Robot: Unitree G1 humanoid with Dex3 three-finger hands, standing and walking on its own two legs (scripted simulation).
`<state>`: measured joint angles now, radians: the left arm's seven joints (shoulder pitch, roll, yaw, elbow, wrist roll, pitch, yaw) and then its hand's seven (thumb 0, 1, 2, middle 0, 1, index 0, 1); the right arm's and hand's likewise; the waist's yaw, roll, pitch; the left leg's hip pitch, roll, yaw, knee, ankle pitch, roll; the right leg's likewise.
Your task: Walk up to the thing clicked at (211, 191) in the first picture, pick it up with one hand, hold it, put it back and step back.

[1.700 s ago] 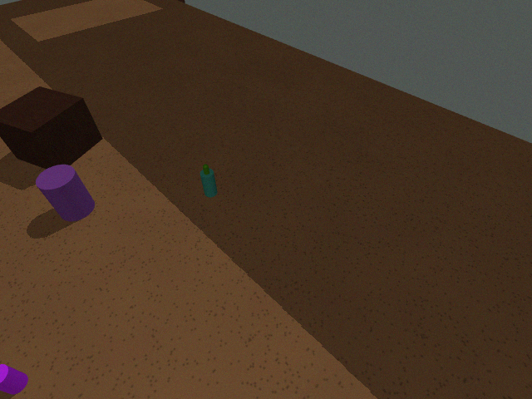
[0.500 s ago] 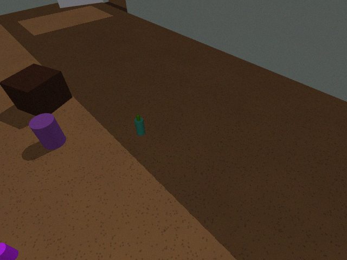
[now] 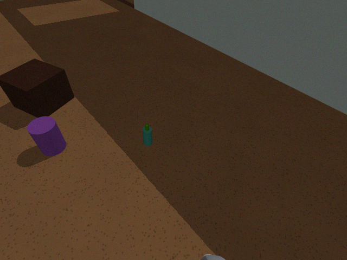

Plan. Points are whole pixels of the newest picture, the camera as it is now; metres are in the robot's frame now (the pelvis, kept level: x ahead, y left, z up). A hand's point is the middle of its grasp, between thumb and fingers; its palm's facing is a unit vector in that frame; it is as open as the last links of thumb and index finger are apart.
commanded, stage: walk up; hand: left
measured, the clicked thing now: (147, 133) +1.09 +0.14 -0.67
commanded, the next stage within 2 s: none
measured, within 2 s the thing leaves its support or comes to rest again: neither
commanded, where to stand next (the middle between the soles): +0.74 -0.06 m, yaw +1 degrees
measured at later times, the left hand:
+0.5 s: hand (105, 204) +0.32 +0.20 -0.12, palm faces -0.01 -0.93 -0.37, open 7.4 cm
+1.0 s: hand (105, 162) +0.48 +0.24 -0.15, palm faces -0.04 -0.94 -0.33, open 7.4 cm
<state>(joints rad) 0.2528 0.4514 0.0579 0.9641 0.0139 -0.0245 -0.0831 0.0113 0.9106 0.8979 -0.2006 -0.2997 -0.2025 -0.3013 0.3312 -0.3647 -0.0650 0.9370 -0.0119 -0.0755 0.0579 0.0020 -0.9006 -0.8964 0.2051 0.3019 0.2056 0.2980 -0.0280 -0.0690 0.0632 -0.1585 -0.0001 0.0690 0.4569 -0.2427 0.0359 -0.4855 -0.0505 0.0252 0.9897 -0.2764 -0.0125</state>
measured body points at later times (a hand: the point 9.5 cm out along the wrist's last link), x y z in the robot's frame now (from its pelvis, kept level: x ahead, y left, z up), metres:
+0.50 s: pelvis +0.24 -0.06 +0.00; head +0.26 -0.09 +0.45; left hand +0.32 +0.25 -0.10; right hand +0.32 -0.38 -0.12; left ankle +0.25 +0.10 -0.66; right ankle +0.25 -0.16 -0.74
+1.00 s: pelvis +0.43 -0.04 +0.00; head +0.45 -0.02 +0.45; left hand +0.48 +0.28 -0.13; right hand +0.51 -0.35 -0.09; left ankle +0.45 +0.07 -0.74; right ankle +0.50 -0.21 -0.68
